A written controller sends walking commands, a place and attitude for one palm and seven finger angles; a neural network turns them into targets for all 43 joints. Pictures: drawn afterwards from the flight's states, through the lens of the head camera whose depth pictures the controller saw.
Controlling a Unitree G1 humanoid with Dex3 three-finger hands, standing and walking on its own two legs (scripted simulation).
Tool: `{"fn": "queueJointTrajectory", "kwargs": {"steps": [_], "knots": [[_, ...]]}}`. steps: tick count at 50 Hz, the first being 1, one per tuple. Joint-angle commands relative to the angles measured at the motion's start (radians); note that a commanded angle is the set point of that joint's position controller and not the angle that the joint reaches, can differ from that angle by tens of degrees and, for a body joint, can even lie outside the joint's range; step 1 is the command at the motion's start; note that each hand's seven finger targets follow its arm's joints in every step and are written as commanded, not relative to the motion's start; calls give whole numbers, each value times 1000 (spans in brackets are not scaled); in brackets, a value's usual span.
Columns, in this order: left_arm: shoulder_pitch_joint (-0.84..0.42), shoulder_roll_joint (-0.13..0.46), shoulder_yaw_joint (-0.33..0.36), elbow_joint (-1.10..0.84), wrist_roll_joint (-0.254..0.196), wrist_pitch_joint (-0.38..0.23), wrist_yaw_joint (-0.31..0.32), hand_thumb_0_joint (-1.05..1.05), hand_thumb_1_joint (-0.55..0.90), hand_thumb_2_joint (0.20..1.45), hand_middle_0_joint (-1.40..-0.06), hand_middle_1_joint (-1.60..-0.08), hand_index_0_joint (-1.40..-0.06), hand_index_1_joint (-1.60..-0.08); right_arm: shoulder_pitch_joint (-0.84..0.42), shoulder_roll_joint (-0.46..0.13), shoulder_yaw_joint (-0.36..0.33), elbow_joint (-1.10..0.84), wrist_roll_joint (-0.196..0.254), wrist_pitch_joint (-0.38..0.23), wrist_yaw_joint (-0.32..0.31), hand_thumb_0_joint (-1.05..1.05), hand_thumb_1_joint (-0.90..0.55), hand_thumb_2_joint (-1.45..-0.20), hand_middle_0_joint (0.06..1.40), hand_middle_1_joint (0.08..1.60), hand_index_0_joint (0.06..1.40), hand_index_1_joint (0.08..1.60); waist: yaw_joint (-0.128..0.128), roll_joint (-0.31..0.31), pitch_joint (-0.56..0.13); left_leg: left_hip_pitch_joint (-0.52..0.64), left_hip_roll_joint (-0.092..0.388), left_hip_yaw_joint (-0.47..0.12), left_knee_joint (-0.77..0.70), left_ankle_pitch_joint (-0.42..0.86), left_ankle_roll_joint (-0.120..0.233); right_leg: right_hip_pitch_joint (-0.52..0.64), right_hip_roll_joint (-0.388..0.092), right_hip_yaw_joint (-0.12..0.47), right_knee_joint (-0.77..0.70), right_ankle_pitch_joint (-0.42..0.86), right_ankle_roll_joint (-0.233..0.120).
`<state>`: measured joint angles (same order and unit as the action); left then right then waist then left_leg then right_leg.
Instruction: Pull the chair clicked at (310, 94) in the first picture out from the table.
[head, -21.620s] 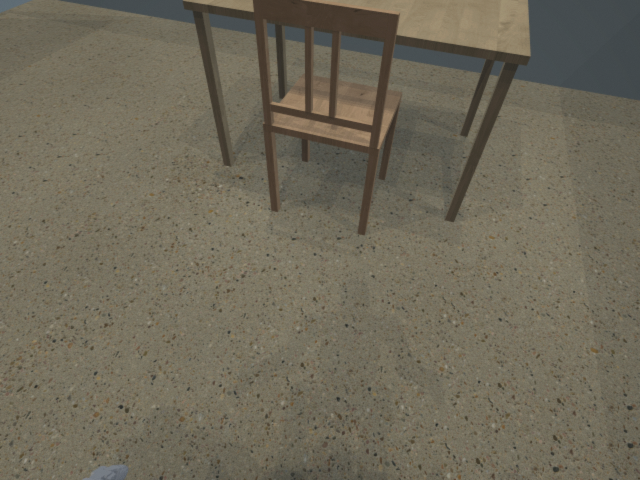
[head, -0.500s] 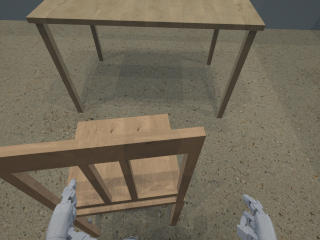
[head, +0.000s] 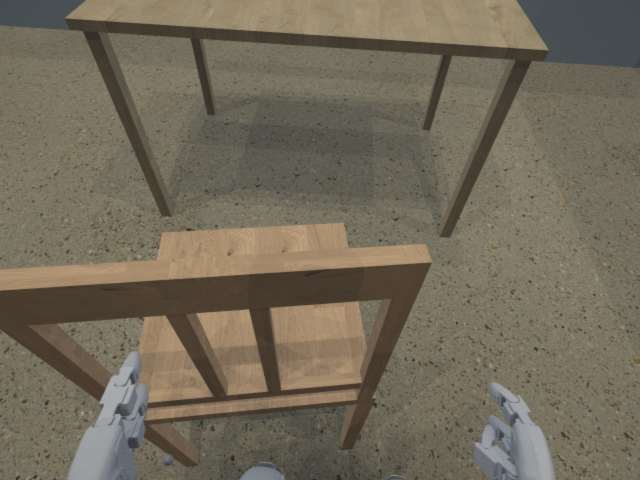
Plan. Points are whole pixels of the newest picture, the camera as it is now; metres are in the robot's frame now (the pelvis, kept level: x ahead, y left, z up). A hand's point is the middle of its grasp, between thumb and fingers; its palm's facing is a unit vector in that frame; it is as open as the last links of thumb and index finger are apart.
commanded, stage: draw the hand back to the body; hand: left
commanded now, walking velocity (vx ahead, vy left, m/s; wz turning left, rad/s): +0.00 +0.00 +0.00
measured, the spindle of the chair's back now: (203, 356) +0.28 +0.17 -0.03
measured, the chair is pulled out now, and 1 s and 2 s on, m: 0.60 0.60 0.60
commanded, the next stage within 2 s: step back with the hand held close in 1.44 s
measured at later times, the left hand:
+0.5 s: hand (118, 436) +0.16 +0.20 +0.08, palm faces +0.05 -0.94 -0.35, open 16.2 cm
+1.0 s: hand (87, 415) +0.17 +0.22 +0.10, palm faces +0.17 -0.84 -0.51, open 8.8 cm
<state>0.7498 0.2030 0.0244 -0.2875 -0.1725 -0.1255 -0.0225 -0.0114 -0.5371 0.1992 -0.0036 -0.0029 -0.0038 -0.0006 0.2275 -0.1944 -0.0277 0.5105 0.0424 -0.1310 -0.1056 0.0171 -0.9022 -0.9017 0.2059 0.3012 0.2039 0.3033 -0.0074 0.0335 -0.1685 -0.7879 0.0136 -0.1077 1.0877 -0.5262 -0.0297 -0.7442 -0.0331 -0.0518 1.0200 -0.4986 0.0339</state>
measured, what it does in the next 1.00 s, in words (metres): rises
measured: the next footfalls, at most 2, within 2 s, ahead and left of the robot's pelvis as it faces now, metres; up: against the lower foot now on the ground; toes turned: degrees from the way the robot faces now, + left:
none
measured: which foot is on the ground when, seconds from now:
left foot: down 0.00-1.00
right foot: down 0.00-1.00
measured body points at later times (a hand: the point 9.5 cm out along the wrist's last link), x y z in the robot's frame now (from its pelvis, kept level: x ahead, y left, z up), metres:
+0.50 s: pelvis +0.01 +0.00 +0.03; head +0.02 +0.00 +0.48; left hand +0.15 +0.25 +0.11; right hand +0.20 -0.22 -0.04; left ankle +0.00 +0.13 -0.67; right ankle +0.00 -0.15 -0.67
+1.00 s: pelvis +0.04 -0.02 +0.06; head +0.04 -0.05 +0.51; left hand +0.16 +0.27 +0.13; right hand +0.24 -0.24 -0.02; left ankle +0.01 +0.13 -0.67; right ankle +0.00 -0.15 -0.67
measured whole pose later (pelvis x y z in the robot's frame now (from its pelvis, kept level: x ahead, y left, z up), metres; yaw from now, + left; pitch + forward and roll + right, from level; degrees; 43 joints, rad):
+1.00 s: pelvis +0.04 -0.02 +0.06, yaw +0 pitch -2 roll +0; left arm 0.68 0.46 0.11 -0.38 -0.07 0.26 0.13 0.00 0.49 0.70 -0.15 -0.22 -0.41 -0.30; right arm 0.18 -0.23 0.05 0.65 0.04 -0.24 -0.12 0.02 -0.90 -0.90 0.21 0.30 0.20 0.30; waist 0.06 0.07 0.02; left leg -0.18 0.03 -0.08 0.59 -0.37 -0.05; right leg -0.17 -0.02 -0.05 0.58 -0.37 0.01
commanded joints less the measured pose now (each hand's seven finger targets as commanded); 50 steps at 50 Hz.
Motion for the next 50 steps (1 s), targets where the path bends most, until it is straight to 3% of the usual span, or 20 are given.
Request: {"fn": "queueJointTrajectory", "kwargs": {"steps": [1, 4, 7, 11, 14, 18, 19, 20, 22, 24, 27, 29, 40, 45, 48, 49, 50], "knots": [[-7, 103, 118, -214, -40, -260, -79, 0, -550, 200, 0, 0, 0, 0, -94, -103, -59, -115, 11, -70, 18, 0, -900, -900, 200, 300, 200, 300, -13, 25, -101, 84, -21, 63, -123, 267, 37, 27, 34, -49, -101, 178, -48], [13, 119, 153, -163, -79, -349, -169, 0, -550, 200, 0, 0, 0, 0, -135, -102, -65, -111, 20, -74, 40, 0, -900, -900, 200, 300, 200, 300, 1, 17, -112, 56, -16, 62, -108, 258, 35, 43, 32, -38, -85, 176, -51], [73, 132, 184, -200, -109, -278, -203, 0, -550, 200, 0, 0, 0, 0, -155, -106, -62, -158, 37, -56, 38, 0, -900, -900, 200, 300, 200, 300, 19, 32, -153, 107, -17, 70, -158, 239, 39, 114, 28, -37, -118, 167, -46], [31, 156, 218, -298, -131, -199, -168, 0, -550, 200, 0, 0, 0, 0, -145, -98, -50, -167, 42, -50, 18, 0, -900, -900, 200, 300, 200, 300, 11, 18, -128, 150, -12, 60, -203, 248, 42, 152, 30, -47, -159, 173, -42], [-15, 175, 234, -332, -128, -193, -143, 0, -514, 218, -5, -8, -5, -8, -127, -99, -43, -156, 40, -61, 9, 0, -900, -900, 200, 300, 200, 300, 1, 8, -93, 170, -8, 55, -221, 257, 44, 159, 34, -47, -189, 179, -42], [-55, 210, 269, -399, -139, -218, -131, 0, -369, 287, -25, -37, -25, -37, -114, -94, -29, -142, 42, -95, 4, 0, -900, -900, 200, 300, 200, 300, 12, 59, -82, 223, -9, 53, -262, 255, 39, 177, 34, -47, -225, 159, -44], [24, 440, 369, -369, 49, -69, 33, 0, -332, 305, -30, -45, -30, -45, -132, -88, -14, -171, 24, -64, -18, 0, -900, -900, 200, 300, 200, 300, 97, 105, -137, 263, 24, 48, -327, 239, 26, 290, 5, 17, -281, 150, -74], [16, 301, 265, -498, 61, -9, 88, 0, -296, 322, -35, -53, -35, -53, -131, -72, 13, -208, 22, -59, -28, 0, -900, -900, 200, 300, 200, 300, 51, 152, -83, 285, 12, 61, -354, 235, 25, 305, -5, -2, -301, 168, -67], [4, 289, 261, -470, 88, 70, 161, 0, -224, 357, -45, -68, -45, -68, -124, -74, 18, -179, 16, -39, -39, 0, -900, -900, 200, 300, 200, 300, 43, 147, -15, 317, 21, 57, -373, 268, 23, 323, -2, -17, -323, 205, -67], [-30, 323, 294, -459, 98, 109, 196, 0, -151, 393, -55, -82, -55, -82, -135, -81, 23, -161, 11, -28, -49, 0, -900, -900, 200, 300, 200, 300, 45, 113, 9, 350, 22, 57, -398, 284, 24, 365, 3, -19, -364, 225, -68], [-90, 328, 299, -465, 106, 122, 220, 0, -43, 445, -70, -105, -70, -105, -130, -91, 34, -150, 0, -32, -52, 0, -900, -900, 200, 300, 200, 300, 41, 119, 29, 420, 21, 60, -446, 316, 23, 414, -2, -21, -397, 272, -63], [-122, 367, 343, -451, 106, 128, 233, 0, 30, 480, -80, -120, -80, -120, -142, -95, 35, -130, -1, -40, -55, 0, -900, -900, 200, 300, 200, 300, 49, 96, 39, 445, 21, 62, -473, 327, 23, 456, -2, -18, -429, 289, -65], [-265, 444, 425, -570, 118, 116, 259, 0, 429, 673, -135, -202, -135, -202, -157, -111, 42, -49, -13, -130, -33, 0, -900, -900, 200, 300, 200, 300, 60, 163, -7, 614, 13, 78, -549, 530, 24, 606, -17, -12, -485, 510, -59], [-314, 481, 451, -648, 123, 118, 266, 0, 610, 760, -160, -240, -160, -240, -153, -119, 42, -23, -7, -160, -23, 0, -900, -900, 200, 300, 200, 300, 65, 226, -37, 673, 16, 84, -553, 646, 24, 638, -26, -18, -485, 601, -56], [-347, 510, 473, -678, 120, 121, 270, 0, 719, 813, -175, -262, -175, -262, -151, -121, 39, -14, -1, -171, -17, 0, -900, -900, 200, 300, 200, 300, 68, 194, -57, 687, 21, 80, -554, 677, 25, 652, -30, -30, -479, 628, -50], [-358, 539, 490, -674, 120, 127, 274, 0, 755, 830, -180, -270, -180, -270, -144, -123, 39, -2, 2, -172, -19, 0, -900, -900, 200, 300, 200, 300, 70, 211, -54, 684, 18, 81, -553, 675, 25, 659, -33, -26, -483, 634, -52], [-367, 532, 484, -695, 118, 128, 274, 0, 791, 848, -185, -278, -185, -278, -148, -124, 38, -4, 4, -173, -18, 0, -900, -900, 200, 300, 200, 300, 67, 222, -42, 688, 18, 82, -555, 685, 26, 654, -32, -27, -479, 647, -52]]}}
